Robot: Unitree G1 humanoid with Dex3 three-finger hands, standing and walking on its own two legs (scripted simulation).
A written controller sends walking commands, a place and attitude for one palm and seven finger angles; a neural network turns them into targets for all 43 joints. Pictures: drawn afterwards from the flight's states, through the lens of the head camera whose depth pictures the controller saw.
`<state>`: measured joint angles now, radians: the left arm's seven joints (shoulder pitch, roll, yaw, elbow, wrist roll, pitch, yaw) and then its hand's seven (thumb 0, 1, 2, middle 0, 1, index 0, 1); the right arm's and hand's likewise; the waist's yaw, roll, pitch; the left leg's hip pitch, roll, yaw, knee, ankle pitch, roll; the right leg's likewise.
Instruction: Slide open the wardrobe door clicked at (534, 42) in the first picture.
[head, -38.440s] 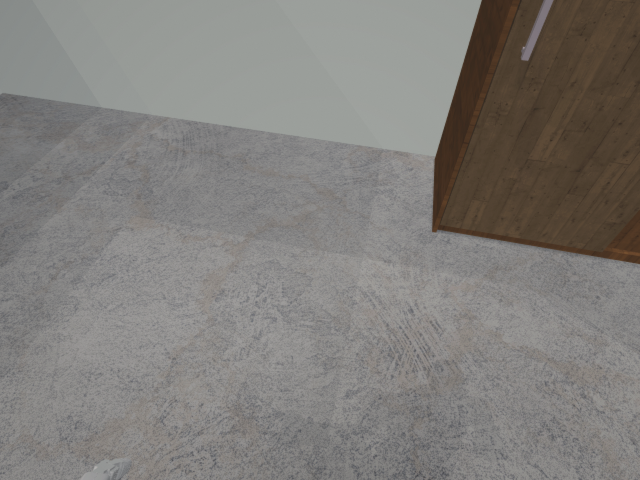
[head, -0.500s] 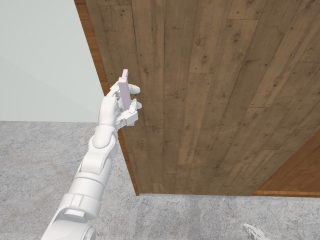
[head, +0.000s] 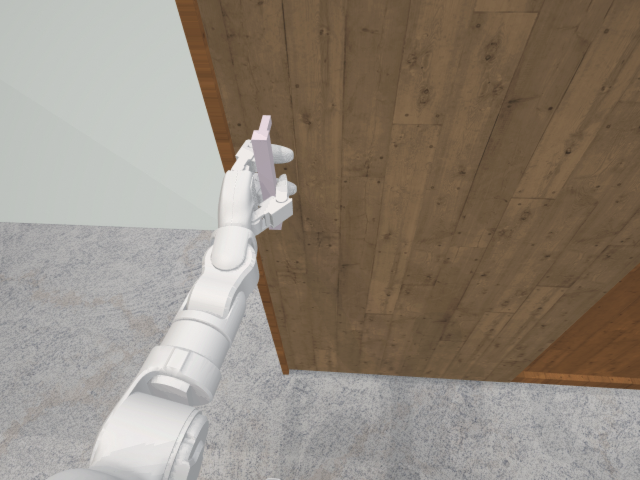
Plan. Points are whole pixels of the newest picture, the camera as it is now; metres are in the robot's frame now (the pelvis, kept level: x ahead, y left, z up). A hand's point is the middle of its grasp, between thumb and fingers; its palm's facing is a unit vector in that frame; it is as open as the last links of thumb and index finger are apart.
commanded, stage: tug the door sideways, standing still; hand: left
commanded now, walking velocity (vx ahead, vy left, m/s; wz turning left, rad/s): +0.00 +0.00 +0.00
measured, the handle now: (271, 176) +0.48 +0.09 +0.12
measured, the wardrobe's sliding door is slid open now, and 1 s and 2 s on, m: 0.00 0.00 0.18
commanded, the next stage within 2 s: step sideways, sliding the door along in 0.24 s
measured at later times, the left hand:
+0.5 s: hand (281, 204) +0.42 +0.07 +0.12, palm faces -0.07 -0.99 -0.12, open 5.6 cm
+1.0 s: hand (291, 202) +0.43 +0.05 +0.12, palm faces +0.10 -0.99 -0.11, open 5.9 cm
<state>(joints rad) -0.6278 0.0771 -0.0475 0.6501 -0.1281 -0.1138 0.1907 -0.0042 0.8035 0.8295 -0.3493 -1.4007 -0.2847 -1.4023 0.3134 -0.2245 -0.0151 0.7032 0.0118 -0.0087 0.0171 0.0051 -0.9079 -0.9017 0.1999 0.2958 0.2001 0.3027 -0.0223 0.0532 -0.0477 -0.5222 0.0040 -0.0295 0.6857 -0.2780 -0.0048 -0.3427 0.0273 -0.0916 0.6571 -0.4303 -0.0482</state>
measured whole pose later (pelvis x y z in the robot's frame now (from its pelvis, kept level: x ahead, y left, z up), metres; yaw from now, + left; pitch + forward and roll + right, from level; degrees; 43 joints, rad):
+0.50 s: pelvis -0.01 +0.01 +0.00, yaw -4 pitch +3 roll +0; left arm -0.67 0.16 -0.06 0.73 -0.13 -0.16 0.12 -0.02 0.75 0.81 -0.41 -1.40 -0.33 -1.40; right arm 0.24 -0.22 0.01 0.68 0.04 -0.01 -0.06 0.01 -0.91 -0.90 0.20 0.30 0.20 0.30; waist -0.01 0.04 0.02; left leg -0.45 0.02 0.03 0.68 -0.28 0.01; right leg -0.33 0.03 -0.03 0.72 -0.42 -0.02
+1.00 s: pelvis +0.01 -0.09 +0.01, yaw +1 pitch -3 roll -1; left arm -0.65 0.20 -0.06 0.51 -0.14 -0.11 0.12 -0.01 0.80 0.86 -0.39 -1.40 -0.20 -1.40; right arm 0.14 -0.23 -0.03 0.70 0.03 -0.03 -0.05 0.01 -0.91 -0.90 0.20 0.30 0.20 0.30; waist 0.10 0.05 0.25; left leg -0.25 0.13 0.01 0.62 -0.32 -0.07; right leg -0.52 0.00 0.01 1.12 -0.46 -0.01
